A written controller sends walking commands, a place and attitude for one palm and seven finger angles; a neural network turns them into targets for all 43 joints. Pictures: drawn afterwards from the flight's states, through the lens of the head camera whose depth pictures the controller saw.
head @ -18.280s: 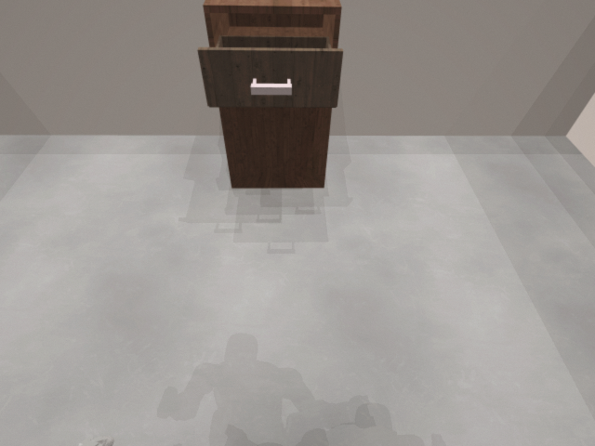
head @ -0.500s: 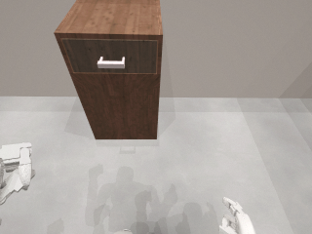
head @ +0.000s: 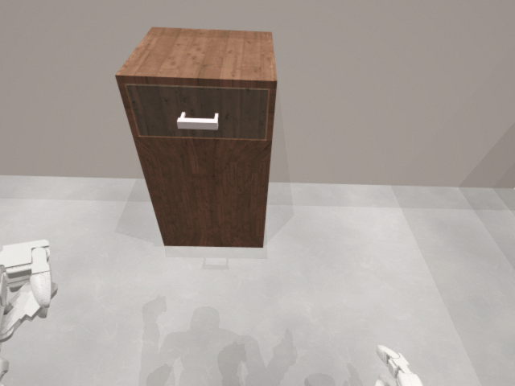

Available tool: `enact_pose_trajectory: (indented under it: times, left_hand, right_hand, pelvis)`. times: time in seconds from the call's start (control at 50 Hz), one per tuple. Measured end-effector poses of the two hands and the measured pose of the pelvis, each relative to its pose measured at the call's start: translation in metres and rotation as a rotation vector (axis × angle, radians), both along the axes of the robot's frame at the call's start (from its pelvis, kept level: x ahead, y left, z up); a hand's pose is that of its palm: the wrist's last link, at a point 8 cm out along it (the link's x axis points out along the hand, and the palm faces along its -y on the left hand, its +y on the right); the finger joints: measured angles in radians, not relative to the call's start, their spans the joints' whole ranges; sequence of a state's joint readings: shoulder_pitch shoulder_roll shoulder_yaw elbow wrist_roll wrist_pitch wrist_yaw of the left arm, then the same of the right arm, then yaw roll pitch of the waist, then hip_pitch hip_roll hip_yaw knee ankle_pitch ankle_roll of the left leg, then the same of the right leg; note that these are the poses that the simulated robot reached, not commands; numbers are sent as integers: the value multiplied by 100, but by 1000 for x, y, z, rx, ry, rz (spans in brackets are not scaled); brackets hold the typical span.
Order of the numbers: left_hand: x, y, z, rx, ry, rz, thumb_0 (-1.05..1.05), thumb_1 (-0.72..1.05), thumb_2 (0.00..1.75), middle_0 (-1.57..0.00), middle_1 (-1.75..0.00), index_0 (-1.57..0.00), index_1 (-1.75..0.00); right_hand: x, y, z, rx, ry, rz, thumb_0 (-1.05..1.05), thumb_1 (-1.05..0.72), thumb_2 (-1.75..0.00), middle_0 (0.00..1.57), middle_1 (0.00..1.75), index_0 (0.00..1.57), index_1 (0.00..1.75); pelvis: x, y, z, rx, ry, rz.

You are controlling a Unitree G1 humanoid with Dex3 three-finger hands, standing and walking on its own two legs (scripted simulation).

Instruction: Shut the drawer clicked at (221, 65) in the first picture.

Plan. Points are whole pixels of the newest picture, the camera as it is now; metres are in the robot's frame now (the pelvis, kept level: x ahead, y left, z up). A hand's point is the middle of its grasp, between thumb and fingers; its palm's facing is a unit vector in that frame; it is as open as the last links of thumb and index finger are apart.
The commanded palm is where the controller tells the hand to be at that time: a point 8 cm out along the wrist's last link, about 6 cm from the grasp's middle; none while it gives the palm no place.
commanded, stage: stop stepping back and stand still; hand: left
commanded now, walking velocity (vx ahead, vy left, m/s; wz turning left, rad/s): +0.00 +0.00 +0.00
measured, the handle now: (199, 119) +0.87 +0.23 -0.05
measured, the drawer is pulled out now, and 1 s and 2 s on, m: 0.00 0.00 0.00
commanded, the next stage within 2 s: let the arm hang, fingers relaxed in 0.02 s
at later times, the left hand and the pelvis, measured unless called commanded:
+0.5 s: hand out of the picture +0.04 +0.20 -0.17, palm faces +0.05 -0.97 -0.22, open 3.5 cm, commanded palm none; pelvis +0.01 +0.00 +0.00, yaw +2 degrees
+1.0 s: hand out of the picture -0.01 +0.17 -0.17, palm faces +0.06 -0.99 -0.16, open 7.3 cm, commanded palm none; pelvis +0.00 +0.01 +0.01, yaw +1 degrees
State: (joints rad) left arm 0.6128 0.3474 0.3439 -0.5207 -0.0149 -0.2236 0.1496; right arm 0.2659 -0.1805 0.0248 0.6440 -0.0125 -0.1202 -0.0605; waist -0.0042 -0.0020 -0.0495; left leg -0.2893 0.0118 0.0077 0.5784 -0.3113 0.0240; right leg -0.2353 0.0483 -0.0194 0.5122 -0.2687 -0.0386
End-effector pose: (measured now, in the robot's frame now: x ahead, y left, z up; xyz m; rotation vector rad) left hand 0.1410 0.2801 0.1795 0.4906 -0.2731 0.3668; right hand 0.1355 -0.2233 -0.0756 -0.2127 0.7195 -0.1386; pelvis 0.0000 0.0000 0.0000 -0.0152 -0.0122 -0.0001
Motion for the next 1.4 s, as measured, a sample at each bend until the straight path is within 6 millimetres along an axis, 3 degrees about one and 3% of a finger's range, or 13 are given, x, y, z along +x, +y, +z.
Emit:
enact_pose_trajectory:
  times: [0.14, 0.16, 0.2, 0.26, 0.3, 0.34, 0.38, 0.4, 0.56, 0.7, 0.84, 1.0, 1.4]
  left_hand:
    - [19, 9, -12, -22, 29, -26, 1, 88, 90, -141, -160, -141, -160]
    - [28, 13, -30, -32, 108, -29, 1, 89, 90, -140, -160, -141, -160]
    - [45, 22, -86, -113, 341, 4, 1, 89, 90, -139, -159, -139, -158]
    - [44, 17, -183, -271, 719, 77, 1, 90, 90, -134, -155, -134, -154]
    - [25, -1, -238, -349, 933, 90, 1, 90, 90, -129, -150, -129, -149]
    - [-6, -26, -279, -418, 1131, 80, 1, 90, 90, -123, -144, -123, -143]
    - [-40, -50, -306, -482, 1291, 68, 1, 91, 90, -116, -137, -116, -136]
    - [-52, -48, -311, -485, 1317, 117, 2, 90, 90, -113, -137, -113, -133]
    - [-134, -30, -320, -544, 1564, 253, 2, 90, 90, -83, -107, -84, -101]
    - [-168, -35, -315, -561, 1656, 286, 1, 90, 90, -56, -73, -56, -71]
    - [-168, -50, -318, -592, 1644, 255, 1, 90, 90, -33, -45, -33, -44]
    - [-155, -61, -321, -611, 1598, 216, 1, 90, 90, -22, -33, -22, -33]
    - [-153, -50, -316, -576, 1605, 250, 1, 90, 90, -20, -30, -20, -30]
  right_hand:
    - [16, 4, -2, -3, 31, 11, 1, -90, -90, 21, 30, 20, 30]
    - [18, 3, -6, 6, 42, 24, 1, -90, -90, 21, 30, 20, 30]
    - [20, 0, -17, 12, 93, 37, 1, -90, -90, 21, 30, 20, 30]
    - [12, -4, -31, 11, 171, 40, 0, -90, -90, 21, 30, 20, 30]
    - [1, -8, -39, 14, 219, 28, 0, -90, -90, 21, 30, 20, 30]
    - [-15, -12, -44, 20, 282, -5, 0, -90, -90, 21, 30, 20, 30]
    - [-34, -15, -46, 16, 360, -37, 0, -91, -90, 21, 30, 20, 30]
    - [-45, -16, -47, 11, 404, -50, 0, -91, -90, 20, 30, 20, 30]
    - [-124, -10, -52, 12, 688, -99, 0, -91, -90, 20, 30, 20, 30]
    - [-153, 8, -59, 61, 753, -119, 0, -91, -90, 20, 30, 20, 30]
    - [-156, 27, -64, 103, 735, -117, 0, -91, -90, 20, 30, 20, 30]
    - [-151, 35, -66, 123, 694, -123, 0, -91, -90, 20, 30, 20, 30]
    - [-152, 10, -63, 84, 709, -142, 0, -91, -90, 20, 30, 20, 30]
  pelvis:
    - [12, 9, 0, -1, 0, 3]
    - [12, 11, -1, 2, 8, 11]
    - [11, 14, -3, 12, 19, 25]
    - [9, 13, -6, 37, 22, 33]
    - [8, 8, -10, 55, 11, 28]
    - [9, 4, -9, 42, -3, 25]
    - [11, 2, -6, 29, -7, 27]
    - [11, 0, -4, 23, -7, 30]
    - [12, 1, 5, 4, -6, 29]
    - [9, 7, 8, 7, -17, 24]
    - [5, 11, 8, 10, -20, 20]
    - [3, 13, 8, 15, -20, 16]
    - [6, 7, 8, 17, -17, 14]
